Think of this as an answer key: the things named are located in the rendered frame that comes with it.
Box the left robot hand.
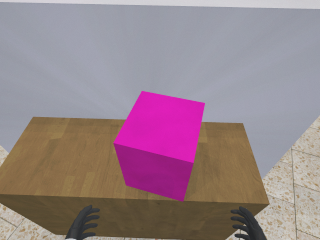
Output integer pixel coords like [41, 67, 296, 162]
[65, 205, 100, 240]

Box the carton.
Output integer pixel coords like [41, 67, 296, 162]
[113, 91, 205, 202]

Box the pedestal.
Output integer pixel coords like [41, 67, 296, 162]
[0, 116, 270, 240]

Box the right robot hand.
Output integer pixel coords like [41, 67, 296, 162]
[230, 206, 267, 240]

